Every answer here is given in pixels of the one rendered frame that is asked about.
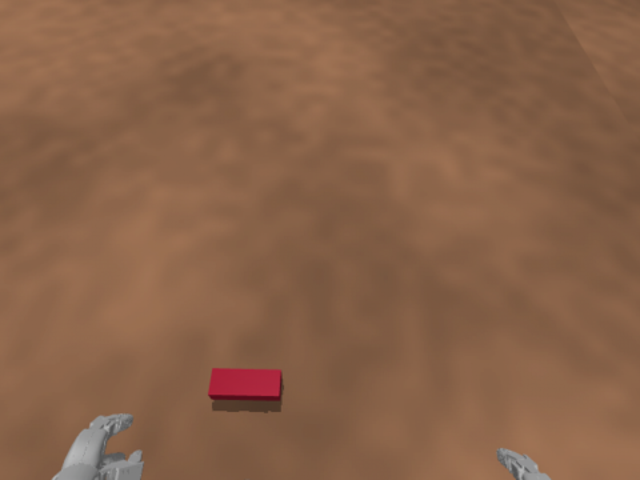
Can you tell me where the left robot hand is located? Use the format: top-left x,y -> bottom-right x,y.
61,414 -> 144,480

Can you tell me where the right robot hand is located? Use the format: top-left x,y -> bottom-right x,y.
497,448 -> 551,480

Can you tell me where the carton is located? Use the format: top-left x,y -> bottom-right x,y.
208,368 -> 282,401

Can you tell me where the left robot arm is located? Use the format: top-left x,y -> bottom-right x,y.
51,464 -> 100,480

